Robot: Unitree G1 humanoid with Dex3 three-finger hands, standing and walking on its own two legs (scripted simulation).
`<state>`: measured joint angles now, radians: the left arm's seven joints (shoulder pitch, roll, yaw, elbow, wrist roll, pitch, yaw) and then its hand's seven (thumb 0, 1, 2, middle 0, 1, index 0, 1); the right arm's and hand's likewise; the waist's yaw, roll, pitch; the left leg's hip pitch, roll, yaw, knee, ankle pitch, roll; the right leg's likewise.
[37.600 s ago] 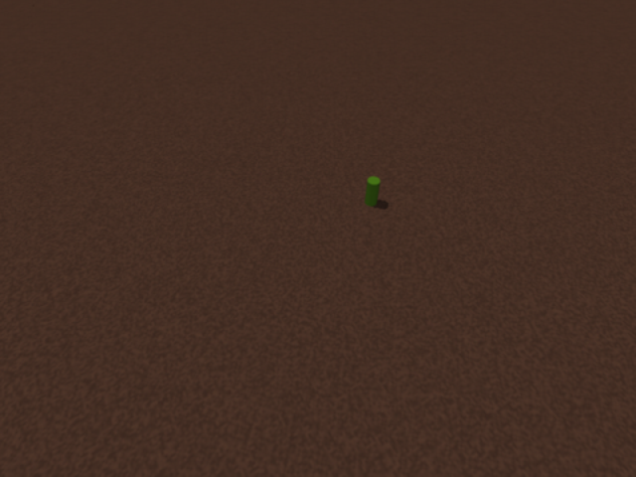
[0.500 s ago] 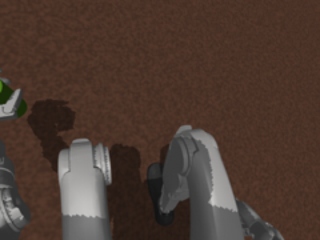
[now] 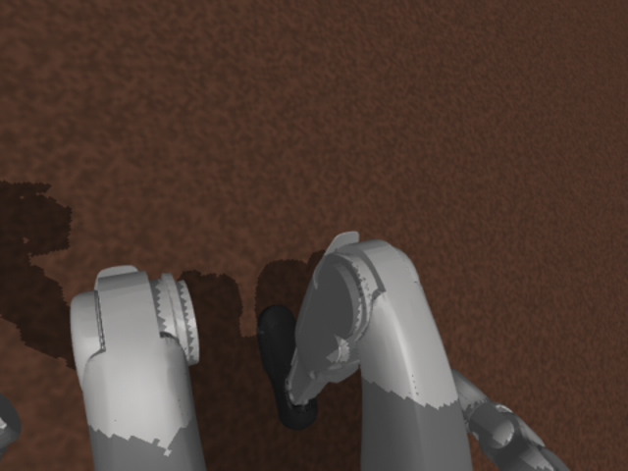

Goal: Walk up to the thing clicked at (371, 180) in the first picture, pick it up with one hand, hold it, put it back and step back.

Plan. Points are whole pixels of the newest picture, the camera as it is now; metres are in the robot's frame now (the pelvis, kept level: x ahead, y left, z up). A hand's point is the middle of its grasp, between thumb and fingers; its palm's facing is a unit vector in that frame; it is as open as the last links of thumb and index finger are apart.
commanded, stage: lower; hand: left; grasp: from the side
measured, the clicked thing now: out of the picture +0.42 +0.32 -0.18
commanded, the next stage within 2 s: loosen in 0.78 s
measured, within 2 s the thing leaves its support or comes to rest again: rests again in 0.86 s
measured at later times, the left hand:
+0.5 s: hand out of the picture +0.42 +0.31 -0.17, palm faces +0.47 -0.88 -0.02, open 8.0 cm
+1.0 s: hand out of the picture +0.42 +0.31 -0.19, palm faces +0.46 -0.89 -0.02, open 8.0 cm
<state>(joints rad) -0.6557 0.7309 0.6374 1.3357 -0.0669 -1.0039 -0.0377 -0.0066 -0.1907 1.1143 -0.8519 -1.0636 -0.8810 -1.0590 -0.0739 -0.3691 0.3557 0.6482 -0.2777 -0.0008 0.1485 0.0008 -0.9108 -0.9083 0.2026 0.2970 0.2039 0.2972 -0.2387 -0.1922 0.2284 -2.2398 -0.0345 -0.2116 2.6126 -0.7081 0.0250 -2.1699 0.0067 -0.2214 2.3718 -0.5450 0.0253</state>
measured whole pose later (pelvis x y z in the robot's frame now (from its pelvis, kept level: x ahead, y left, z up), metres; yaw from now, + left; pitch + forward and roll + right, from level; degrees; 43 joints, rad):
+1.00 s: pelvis -0.01 +0.01 -0.01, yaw -4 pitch +11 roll -18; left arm -0.64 0.87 0.62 1.48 -0.07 -1.13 0.05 -0.01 -0.17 1.08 -0.85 -1.05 -0.88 -1.04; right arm -0.17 -0.40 0.51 0.57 -0.35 0.00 0.15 0.00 -0.90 -0.90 0.20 0.30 0.21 0.30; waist -0.24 -0.29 0.35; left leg -2.18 -0.02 -0.31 2.67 -0.72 0.03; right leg -2.08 0.05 -0.30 2.35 -0.51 0.05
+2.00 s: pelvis -0.01 +0.01 +0.01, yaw -2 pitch +15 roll -17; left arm -0.53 0.86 0.56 1.20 -0.17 -0.91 -0.18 -0.01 -0.61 0.10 -0.07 -0.07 -0.07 -0.06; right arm -0.07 -0.39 0.40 0.60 -0.24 0.03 0.11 0.00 -0.89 -0.90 0.21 0.30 0.21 0.30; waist -0.17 -0.18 0.18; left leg -2.19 -0.01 -0.25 2.60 -0.71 0.05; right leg -2.10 0.03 -0.26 2.31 -0.53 0.04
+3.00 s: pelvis +0.07 -0.01 +0.35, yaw +10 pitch +22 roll -3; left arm 0.12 0.31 0.13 0.39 -0.01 0.16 0.17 0.00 -0.46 0.11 -0.07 -0.07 -0.06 -0.06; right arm 0.17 -0.25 0.01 0.53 0.06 0.00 -0.12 0.01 -0.90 -0.90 0.20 0.30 0.20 0.30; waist -0.04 0.00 -0.18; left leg -1.16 0.00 -0.05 1.38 -0.60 0.00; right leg -1.17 0.03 -0.05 1.32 -0.53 -0.02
